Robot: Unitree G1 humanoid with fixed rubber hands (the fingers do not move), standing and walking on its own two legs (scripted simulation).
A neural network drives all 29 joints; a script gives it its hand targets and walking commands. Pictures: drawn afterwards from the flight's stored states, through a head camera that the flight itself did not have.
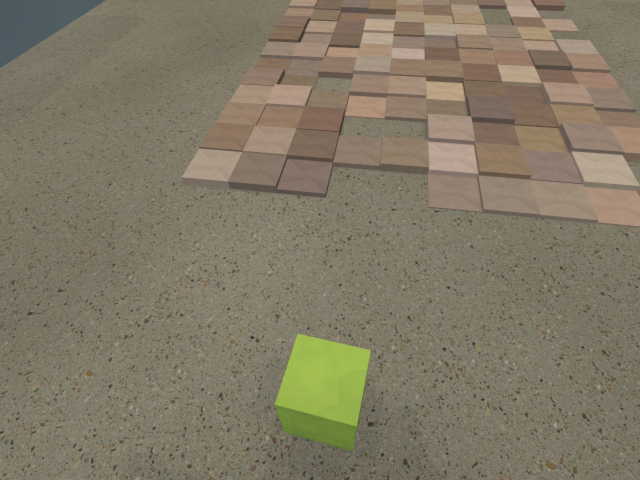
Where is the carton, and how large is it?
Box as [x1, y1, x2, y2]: [275, 334, 370, 450]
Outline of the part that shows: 297,334 275,402 275,406 283,429 285,432 352,450 370,350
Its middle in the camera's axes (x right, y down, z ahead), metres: +0.01 +0.45 +1.10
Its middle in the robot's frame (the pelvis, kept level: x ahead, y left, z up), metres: +0.45 +0.03 -0.65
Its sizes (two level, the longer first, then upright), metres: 0.210 0.200 0.250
